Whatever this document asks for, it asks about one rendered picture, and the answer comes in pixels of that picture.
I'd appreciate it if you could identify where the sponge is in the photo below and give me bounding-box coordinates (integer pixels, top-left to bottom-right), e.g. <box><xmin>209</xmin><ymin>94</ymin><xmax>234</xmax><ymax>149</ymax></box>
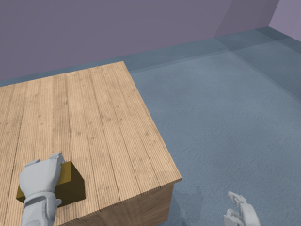
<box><xmin>16</xmin><ymin>161</ymin><xmax>86</xmax><ymax>208</ymax></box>

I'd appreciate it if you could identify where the robot left hand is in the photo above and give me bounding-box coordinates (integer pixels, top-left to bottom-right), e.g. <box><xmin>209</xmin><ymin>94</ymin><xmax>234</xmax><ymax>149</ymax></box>
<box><xmin>19</xmin><ymin>152</ymin><xmax>65</xmax><ymax>209</ymax></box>

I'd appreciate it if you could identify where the robot right hand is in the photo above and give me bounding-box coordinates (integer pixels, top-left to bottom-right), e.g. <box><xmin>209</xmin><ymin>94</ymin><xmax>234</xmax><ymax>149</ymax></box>
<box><xmin>224</xmin><ymin>191</ymin><xmax>261</xmax><ymax>226</ymax></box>

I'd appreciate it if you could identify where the left robot forearm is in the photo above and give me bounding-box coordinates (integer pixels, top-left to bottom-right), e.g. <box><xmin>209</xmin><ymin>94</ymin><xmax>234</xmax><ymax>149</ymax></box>
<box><xmin>21</xmin><ymin>191</ymin><xmax>56</xmax><ymax>226</ymax></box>

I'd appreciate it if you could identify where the table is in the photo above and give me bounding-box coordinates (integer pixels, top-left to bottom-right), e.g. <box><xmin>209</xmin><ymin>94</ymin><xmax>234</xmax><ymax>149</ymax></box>
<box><xmin>0</xmin><ymin>61</ymin><xmax>182</xmax><ymax>226</ymax></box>

